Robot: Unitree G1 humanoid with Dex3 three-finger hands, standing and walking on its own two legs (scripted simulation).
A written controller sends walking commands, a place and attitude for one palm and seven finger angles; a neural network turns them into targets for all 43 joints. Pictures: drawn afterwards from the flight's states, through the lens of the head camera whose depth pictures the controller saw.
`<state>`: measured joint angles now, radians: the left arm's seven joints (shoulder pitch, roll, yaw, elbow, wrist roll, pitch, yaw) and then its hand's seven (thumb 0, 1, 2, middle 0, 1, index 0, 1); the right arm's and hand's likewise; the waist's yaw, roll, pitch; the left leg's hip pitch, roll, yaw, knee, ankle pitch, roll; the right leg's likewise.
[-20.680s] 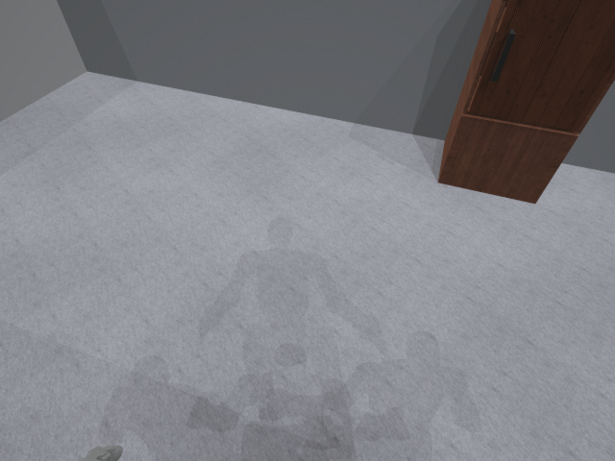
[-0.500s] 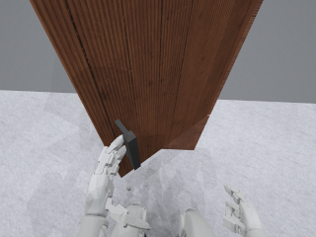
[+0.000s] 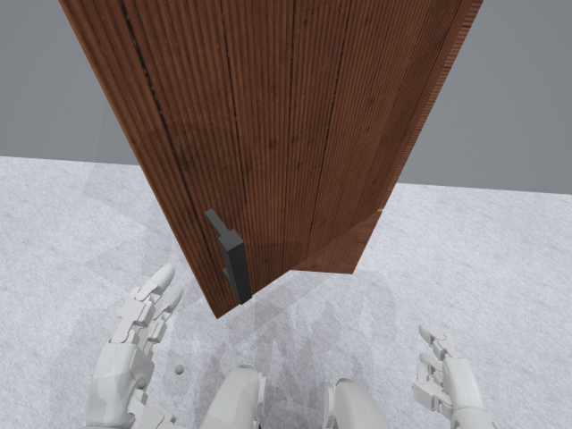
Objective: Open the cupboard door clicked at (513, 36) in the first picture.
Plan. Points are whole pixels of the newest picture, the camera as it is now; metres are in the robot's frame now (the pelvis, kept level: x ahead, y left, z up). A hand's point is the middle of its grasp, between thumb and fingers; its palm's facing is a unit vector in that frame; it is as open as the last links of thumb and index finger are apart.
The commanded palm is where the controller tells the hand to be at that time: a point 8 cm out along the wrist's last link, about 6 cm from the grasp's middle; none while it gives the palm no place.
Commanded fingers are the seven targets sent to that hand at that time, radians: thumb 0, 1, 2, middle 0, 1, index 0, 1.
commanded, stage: slide the hand sideways off the handle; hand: left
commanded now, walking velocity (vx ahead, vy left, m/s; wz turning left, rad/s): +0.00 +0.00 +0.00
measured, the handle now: (229, 261) +0.32 +0.11 +0.05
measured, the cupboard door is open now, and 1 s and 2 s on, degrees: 40 40 40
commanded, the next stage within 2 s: draw the hand back to the body in 0.10 s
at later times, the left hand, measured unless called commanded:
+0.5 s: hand (136, 362) +0.18 +0.17 +0.11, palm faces +0.01 -1.00 -0.06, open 16.3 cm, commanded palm +0.15 +0.23 +0.12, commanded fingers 0.00 -0.50 0.30 -0.15 -0.30 -0.15 -0.30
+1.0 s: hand (11, 319) +0.20 +0.24 +0.19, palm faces +0.27 -0.88 -0.40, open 13.9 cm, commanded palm +0.16 +0.28 +0.23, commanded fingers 0.00 0.23 0.62 -0.18 -0.30 -0.18 -0.30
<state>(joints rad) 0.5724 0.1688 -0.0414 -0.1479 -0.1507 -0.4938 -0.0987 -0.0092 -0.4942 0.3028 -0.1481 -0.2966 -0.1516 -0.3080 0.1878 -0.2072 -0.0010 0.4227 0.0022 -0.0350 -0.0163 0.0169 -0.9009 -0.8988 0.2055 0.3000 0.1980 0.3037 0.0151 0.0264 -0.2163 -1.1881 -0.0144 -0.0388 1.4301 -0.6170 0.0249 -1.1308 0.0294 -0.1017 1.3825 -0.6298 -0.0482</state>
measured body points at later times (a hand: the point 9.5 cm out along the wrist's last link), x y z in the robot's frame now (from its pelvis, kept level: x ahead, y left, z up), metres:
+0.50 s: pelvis +0.00 +0.00 +0.04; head +0.05 +0.00 +0.48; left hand +0.18 +0.22 +0.11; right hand +0.19 -0.22 -0.04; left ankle +0.03 +0.10 -0.59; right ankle +0.02 -0.10 -0.59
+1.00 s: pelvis +0.03 +0.01 +0.11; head +0.02 +0.00 +0.56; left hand +0.18 +0.28 +0.21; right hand +0.21 -0.21 +0.04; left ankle +0.03 +0.10 -0.59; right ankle +0.02 -0.10 -0.59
